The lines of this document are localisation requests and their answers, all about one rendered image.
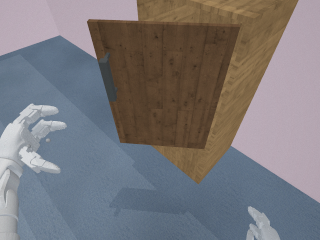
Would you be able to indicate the handle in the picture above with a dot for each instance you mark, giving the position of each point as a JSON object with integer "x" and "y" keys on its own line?
{"x": 107, "y": 77}

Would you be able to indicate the robot right hand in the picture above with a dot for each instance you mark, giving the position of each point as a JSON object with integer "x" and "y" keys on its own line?
{"x": 264, "y": 231}

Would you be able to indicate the robot left forearm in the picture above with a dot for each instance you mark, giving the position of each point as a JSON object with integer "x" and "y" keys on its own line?
{"x": 10, "y": 173}

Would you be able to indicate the robot left hand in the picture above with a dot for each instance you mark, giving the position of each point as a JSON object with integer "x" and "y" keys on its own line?
{"x": 16, "y": 136}

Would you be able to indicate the cupboard door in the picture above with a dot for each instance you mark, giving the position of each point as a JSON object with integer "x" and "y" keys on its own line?
{"x": 169, "y": 77}

